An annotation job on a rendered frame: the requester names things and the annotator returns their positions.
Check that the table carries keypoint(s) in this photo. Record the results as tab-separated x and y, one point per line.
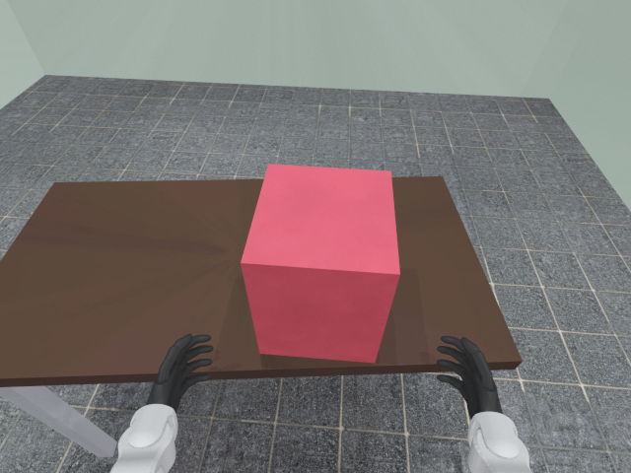
105	276

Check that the robot left hand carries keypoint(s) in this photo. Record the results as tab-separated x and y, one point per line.
171	381

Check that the carton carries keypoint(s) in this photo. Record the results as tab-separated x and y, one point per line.
321	262

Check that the left robot forearm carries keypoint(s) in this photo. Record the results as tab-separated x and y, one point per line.
148	445

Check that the right robot forearm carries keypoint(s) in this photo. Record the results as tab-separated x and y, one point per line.
495	446

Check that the robot right hand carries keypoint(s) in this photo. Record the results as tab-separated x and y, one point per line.
478	387

